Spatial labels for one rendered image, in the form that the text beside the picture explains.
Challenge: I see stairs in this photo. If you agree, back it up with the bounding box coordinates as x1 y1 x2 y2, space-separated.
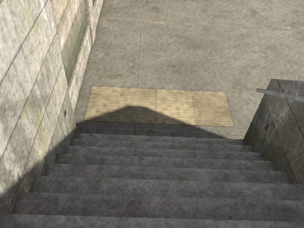
0 133 304 228

